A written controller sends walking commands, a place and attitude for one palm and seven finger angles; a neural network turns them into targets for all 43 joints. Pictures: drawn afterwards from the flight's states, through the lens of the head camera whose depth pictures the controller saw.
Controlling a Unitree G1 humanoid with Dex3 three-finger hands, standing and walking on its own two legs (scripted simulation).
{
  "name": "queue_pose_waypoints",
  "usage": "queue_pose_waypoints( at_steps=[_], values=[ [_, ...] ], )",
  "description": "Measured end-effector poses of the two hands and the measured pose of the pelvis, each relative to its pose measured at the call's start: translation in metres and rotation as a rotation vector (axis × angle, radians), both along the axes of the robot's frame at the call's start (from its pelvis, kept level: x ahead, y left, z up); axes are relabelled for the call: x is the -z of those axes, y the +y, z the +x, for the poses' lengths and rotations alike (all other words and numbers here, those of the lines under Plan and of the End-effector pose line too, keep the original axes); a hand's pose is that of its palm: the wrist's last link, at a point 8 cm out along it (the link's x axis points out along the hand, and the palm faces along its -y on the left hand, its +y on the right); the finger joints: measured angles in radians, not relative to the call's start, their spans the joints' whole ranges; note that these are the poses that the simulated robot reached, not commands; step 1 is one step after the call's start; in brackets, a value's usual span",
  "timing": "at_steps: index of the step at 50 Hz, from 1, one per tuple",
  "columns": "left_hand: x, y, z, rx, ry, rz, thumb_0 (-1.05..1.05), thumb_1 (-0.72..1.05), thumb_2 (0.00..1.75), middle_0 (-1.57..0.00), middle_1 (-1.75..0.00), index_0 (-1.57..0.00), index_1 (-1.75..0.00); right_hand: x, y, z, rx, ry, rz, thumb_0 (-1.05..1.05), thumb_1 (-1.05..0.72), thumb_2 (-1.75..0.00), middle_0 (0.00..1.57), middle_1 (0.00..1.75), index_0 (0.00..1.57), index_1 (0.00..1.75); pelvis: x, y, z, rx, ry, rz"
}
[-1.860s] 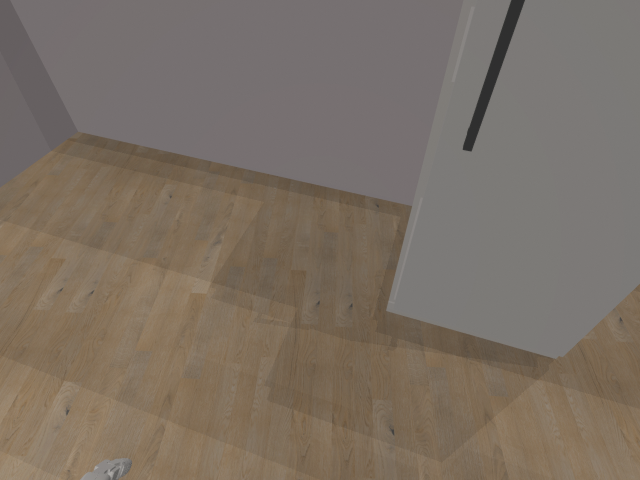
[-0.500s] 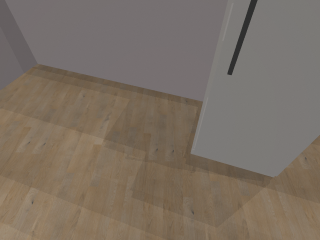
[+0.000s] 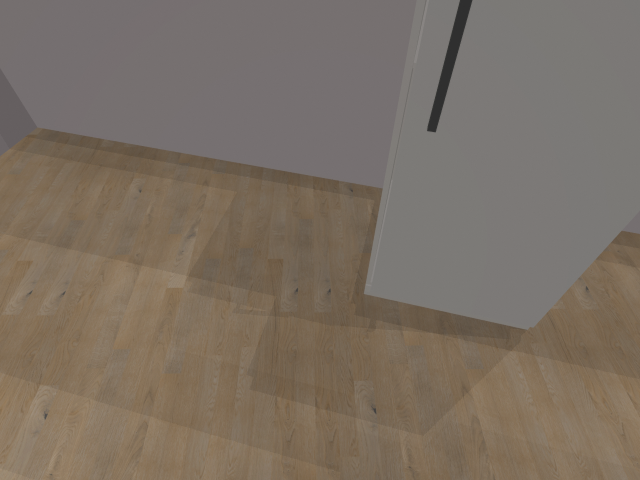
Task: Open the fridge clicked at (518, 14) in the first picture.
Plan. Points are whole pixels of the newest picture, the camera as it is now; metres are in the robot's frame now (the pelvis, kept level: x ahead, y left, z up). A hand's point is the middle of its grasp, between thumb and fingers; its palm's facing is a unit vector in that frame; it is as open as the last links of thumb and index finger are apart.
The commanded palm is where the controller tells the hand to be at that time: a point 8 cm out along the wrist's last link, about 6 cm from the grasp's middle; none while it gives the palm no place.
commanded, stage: turn to face it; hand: left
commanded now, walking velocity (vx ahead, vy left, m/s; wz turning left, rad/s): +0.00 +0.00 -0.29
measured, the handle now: out of the picture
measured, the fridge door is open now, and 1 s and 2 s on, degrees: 0 0 0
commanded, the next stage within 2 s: take the last steps up to it in 0.34 s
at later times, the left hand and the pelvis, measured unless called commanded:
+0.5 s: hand out of the picture +0.06 +0.22 -0.18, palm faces -0.10 -0.97 -0.20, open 7.4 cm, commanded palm none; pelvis -0.03 +0.03 +0.00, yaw -8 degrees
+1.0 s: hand out of the picture +0.13 +0.10 -0.17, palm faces -0.21 -0.96 -0.19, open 7.3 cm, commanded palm none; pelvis +0.03 -0.07 +0.00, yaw -14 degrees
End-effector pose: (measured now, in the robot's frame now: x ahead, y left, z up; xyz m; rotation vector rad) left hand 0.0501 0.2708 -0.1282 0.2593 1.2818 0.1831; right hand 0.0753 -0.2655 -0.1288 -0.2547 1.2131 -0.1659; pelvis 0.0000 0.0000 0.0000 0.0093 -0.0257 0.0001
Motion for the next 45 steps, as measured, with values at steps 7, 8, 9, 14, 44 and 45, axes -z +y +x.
queue_pose_waypoints(
  at_steps=[7, 8, 9, 14, 44, 45],
  values=[
    [0.011, -0.028, 0.0, 0.041, 0.002, -0.05, 0.01, 0.91, 0.9, -0.2, -0.29, -0.2, -0.3, 0.017, 0.011, -0.044, 0.078, 0.065, 0.054, 0.0, -0.91, -0.9, 0.21, 0.3, 0.2, 0.3, 0.007, -0.004, -0.009, 0.034, 0.006, 0.006],
    [0.012, -0.03, 0.0, 0.046, 0.001, -0.054, 0.01, 0.91, 0.9, -0.2, -0.29, -0.2, -0.3, 0.019, 0.012, -0.05, 0.088, 0.073, 0.057, 0.0, -0.91, -0.9, 0.21, 0.3, 0.2, 0.3, 0.008, -0.004, -0.011, 0.035, 0.009, 0.004],
    [0.012, -0.032, 0.0, 0.051, -0.001, -0.057, 0.01, 0.91, 0.9, -0.2, -0.29, -0.2, -0.3, 0.02, 0.012, -0.055, 0.098, 0.081, 0.059, 0.0, -0.91, -0.9, 0.21, 0.3, 0.2, 0.3, 0.009, -0.004, -0.012, 0.036, 0.011, 0.002],
    [0.015, -0.032, -0.001, 0.053, -0.01, -0.077, 0.01, 0.91, 0.89, -0.2, -0.3, -0.2, -0.3, 0.017, 0.017, -0.078, 0.136, 0.116, 0.039, 0.0, -0.91, -0.9, 0.21, 0.3, 0.2, 0.3, 0.008, 0.006, -0.02, 0.053, 0.024, -0.01],
    [0.006, -0.103, 0.103, 0.305, -0.108, -0.108, 0.01, 0.91, 0.9, -0.2, -0.29, -0.2, -0.3, 0.018, 0.009, -0.212, 0.439, 0.306, 0.098, 0.0, -0.9, -0.9, 0.21, 0.3, 0.2, 0.3, 0.009, -0.041, 0.002, 0.246, 0.045, -0.026],
    [0.006, -0.11, 0.103, 0.293, -0.117, -0.11, 0.01, 0.91, 0.9, -0.2, -0.29, -0.2, -0.3, 0.019, 0.002, -0.209, 0.432, 0.323, 0.097, 0.0, -0.9, -0.9, 0.21, 0.3, 0.2, 0.3, 0.009, -0.046, 0.006, 0.24, 0.042, -0.03]
  ],
)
